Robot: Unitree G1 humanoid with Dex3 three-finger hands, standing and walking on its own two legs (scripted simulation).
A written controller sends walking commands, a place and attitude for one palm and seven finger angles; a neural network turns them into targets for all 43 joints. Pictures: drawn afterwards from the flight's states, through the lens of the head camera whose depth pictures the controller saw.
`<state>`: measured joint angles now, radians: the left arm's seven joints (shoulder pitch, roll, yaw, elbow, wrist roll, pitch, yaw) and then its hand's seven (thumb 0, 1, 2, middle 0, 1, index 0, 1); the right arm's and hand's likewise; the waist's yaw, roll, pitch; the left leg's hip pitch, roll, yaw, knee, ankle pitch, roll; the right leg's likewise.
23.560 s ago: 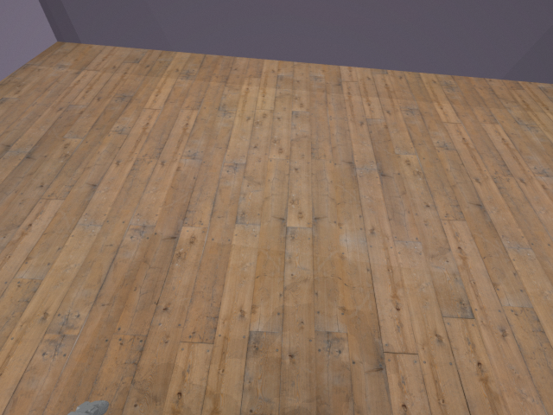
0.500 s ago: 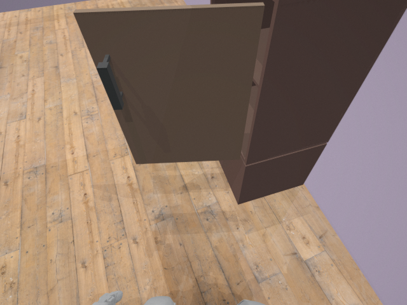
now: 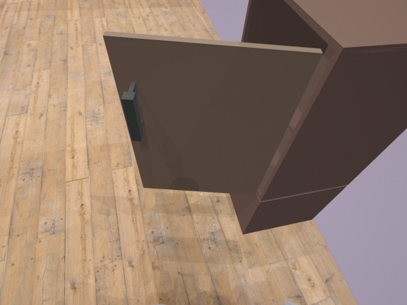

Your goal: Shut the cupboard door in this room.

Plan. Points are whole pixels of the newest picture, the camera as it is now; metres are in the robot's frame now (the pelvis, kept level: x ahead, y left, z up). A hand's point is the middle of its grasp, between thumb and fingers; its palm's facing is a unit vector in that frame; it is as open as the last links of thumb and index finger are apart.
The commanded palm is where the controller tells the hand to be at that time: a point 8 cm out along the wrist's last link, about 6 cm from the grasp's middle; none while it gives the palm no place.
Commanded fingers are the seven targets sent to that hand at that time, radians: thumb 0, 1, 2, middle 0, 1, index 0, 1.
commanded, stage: come to a stop and stand still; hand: left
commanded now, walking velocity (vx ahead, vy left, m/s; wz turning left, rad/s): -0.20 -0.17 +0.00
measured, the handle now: (135, 112) +0.50 +0.23 +0.05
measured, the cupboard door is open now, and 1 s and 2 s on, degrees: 75 75 75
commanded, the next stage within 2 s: look again from close up in 0.98 s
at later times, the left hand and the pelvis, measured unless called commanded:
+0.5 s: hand out of the picture +0.01 +0.11 -0.15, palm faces +0.05 -0.96 -0.26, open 7.3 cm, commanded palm none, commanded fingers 0.00 0.90 0.90 -0.20 -0.30 -0.20 -0.30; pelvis -0.04 -0.08 +0.01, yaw +0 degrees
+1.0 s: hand out of the picture -0.05 +0.15 -0.18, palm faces +0.07 -0.98 -0.20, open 7.4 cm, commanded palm none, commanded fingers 0.00 0.90 0.90 -0.20 -0.30 -0.20 -0.30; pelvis -0.05 -0.03 +0.00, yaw +0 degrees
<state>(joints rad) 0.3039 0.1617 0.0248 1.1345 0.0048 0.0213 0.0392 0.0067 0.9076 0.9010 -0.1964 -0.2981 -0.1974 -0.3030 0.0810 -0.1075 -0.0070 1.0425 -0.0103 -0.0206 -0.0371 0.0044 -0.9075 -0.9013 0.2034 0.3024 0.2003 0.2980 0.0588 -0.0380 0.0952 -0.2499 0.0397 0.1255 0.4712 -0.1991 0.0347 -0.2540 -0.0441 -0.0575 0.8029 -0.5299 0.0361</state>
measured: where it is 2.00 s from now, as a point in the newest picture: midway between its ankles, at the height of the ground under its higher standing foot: outside the picture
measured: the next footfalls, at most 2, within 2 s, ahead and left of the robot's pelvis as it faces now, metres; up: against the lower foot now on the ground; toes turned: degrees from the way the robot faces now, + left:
right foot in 0.30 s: +0.00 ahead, -0.15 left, +0.00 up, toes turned -4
left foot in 0.76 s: -0.04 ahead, +0.09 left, +0.00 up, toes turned +3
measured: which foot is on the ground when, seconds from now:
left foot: down 0.00-0.32, up 0.34-0.74, down 0.76-1.00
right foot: up 0.00-0.28, down 0.30-1.00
